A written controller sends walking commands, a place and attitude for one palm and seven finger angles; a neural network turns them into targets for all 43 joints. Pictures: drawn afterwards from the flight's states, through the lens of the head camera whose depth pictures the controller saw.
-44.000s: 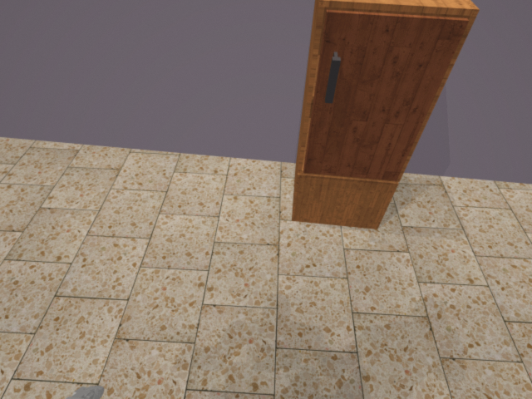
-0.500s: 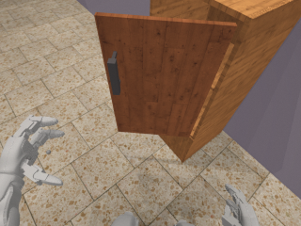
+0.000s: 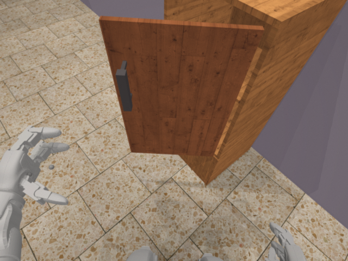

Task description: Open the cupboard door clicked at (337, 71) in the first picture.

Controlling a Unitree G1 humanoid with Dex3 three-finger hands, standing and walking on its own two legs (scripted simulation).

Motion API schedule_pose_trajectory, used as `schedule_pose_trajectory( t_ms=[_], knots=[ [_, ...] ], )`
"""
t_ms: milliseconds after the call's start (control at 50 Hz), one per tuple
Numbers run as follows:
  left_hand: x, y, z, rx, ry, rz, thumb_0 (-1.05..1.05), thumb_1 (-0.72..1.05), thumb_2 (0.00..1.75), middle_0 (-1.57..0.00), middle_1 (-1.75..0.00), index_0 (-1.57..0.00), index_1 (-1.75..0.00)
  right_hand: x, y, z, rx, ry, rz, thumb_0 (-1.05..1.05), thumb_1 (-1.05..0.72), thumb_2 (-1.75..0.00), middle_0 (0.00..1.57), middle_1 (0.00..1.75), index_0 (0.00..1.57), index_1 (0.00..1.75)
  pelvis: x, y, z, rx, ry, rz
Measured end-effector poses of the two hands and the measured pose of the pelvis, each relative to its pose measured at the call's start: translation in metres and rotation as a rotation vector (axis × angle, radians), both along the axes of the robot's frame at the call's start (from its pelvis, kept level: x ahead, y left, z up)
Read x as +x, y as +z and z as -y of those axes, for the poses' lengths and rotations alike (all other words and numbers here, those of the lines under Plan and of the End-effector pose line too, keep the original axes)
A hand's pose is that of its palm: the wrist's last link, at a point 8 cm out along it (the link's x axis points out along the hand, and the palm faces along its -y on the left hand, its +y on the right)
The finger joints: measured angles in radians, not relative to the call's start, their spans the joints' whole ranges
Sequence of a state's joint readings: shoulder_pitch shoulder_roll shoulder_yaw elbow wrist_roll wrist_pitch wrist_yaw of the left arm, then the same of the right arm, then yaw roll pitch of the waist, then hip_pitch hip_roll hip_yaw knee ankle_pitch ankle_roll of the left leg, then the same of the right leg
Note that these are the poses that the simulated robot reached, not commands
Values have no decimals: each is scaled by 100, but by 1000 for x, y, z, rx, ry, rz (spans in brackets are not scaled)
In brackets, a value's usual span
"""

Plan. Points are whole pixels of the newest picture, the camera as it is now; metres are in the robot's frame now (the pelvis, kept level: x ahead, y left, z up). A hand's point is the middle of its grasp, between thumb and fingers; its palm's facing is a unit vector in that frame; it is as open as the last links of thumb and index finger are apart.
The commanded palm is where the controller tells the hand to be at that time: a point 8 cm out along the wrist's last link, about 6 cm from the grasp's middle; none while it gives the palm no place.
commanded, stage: raise the hand with hooked fingers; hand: left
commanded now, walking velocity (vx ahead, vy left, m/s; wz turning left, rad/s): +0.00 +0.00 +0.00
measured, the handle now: (126, 86) +0.54 +0.17 +0.06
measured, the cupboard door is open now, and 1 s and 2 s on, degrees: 49 49 49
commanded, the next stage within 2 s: move the hooked fingers beside the handle in 0.14 s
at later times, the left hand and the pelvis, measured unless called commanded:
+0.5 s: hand (63, 156) +0.31 +0.26 +0.06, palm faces +0.03 -1.00 -0.03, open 14.0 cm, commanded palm +0.30 +0.31 +0.07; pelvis +0.00 -0.01 +0.00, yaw +1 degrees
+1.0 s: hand (75, 132) +0.38 +0.26 +0.06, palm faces +0.02 -1.00 -0.01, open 14.0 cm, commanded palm +0.36 +0.30 +0.06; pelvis +0.00 +0.00 +0.00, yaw -1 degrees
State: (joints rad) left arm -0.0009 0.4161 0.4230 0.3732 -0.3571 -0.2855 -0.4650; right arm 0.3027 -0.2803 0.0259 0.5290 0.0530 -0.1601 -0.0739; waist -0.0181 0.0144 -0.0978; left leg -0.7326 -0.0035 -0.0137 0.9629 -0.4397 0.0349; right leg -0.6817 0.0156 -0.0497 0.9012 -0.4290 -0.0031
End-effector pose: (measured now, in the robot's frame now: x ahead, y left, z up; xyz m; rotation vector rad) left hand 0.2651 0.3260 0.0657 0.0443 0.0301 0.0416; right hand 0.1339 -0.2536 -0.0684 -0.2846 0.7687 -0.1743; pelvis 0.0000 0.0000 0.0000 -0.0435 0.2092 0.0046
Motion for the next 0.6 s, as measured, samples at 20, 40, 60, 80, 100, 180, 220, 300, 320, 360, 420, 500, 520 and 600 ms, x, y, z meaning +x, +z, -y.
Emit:
schedule_pose_trajectory(
  t_ms=[20,40,60,80,100,180,220,300,320,360,420,500,520,600],
  knots=[
    [0,0,0,2,0,2,-1,-50,30,-30,-120,-30,-120,1,0,-1,2,2,1,1,-90,-90,20,30,21,30,0,0,0,0,1,0],
    [0,1,0,4,0,3,-1,-50,30,-30,-120,-30,-120,2,-1,-1,5,4,2,1,-90,-90,20,30,21,30,0,0,1,0,1,0],
    [0,1,1,4,1,3,-1,-50,30,-30,-120,-30,-120,4,-1,-2,8,5,4,1,-90,-90,20,30,21,30,0,0,1,0,2,0],
    [0,1,1,4,1,2,-1,-50,30,-30,-120,-30,-120,5,-2,-3,11,7,5,1,-90,-90,20,30,21,30,1,0,2,0,2,0],
    [0,2,1,3,1,1,-1,-50,30,-30,-120,-30,-120,6,-2,-4,14,9,8,1,-90,-90,20,30,21,30,1,0,2,0,3,-1],
    [-1,3,1,1,2,-2,-1,-50,30,-30,-120,-30,-120,11,-2,-6,23,17,18,1,-90,-90,20,30,21,30,2,0,3,1,4,-1],
    [-1,3,1,-2,2,-3,-1,-50,30,-30,-120,-30,-120,13,-2,-6,25,20,24,1,-90,-90,20,30,21,30,2,0,4,1,5,-2],
    [0,2,1,-7,4,-9,-1,-50,30,-30,-120,-30,-120,16,-2,-5,23,25,28,1,-90,-90,20,30,21,30,2,-1,5,1,7,-4],
    [1,1,2,-7,5,-9,-1,-50,30,-30,-120,-30,-120,17,-3,-4,21,26,28,1,-90,-90,20,30,21,30,2,-1,5,1,8,-4],
    [4,1,4,-7,4,-3,-1,-50,30,-30,-120,-30,-120,16,-4,-3,16,27,24,1,-90,-90,20,30,21,30,1,-1,6,0,10,-4],
    [11,1,10,-10,-4,8,-1,-50,30,-30,-120,-30,-120,15,-5,-1,10,25,15,1,-90,-90,20,30,21,30,1,-2,6,1,12,-6],
    [25,0,15,-13,-14,4,-1,-50,30,-30,-120,-30,-120,9,-8,2,5,13,-8,1,-90,-90,20,30,21,30,0,-2,7,4,9,-10],
    [29,-1,15,-14,-14,1,-1,-50,30,-30,-120,-30,-120,8,-8,3,5,8,-14,1,-90,-90,20,30,21,30,0,-2,7,4,8,-11],
    [43,-1,16,-15,-9,0,-1,-50,30,-30,-120,-30,-120,-2,-10,6,4,-17,-43,1,-90,-90,20,30,21,30,0,-2,8,6,1,-15]
  ],
)
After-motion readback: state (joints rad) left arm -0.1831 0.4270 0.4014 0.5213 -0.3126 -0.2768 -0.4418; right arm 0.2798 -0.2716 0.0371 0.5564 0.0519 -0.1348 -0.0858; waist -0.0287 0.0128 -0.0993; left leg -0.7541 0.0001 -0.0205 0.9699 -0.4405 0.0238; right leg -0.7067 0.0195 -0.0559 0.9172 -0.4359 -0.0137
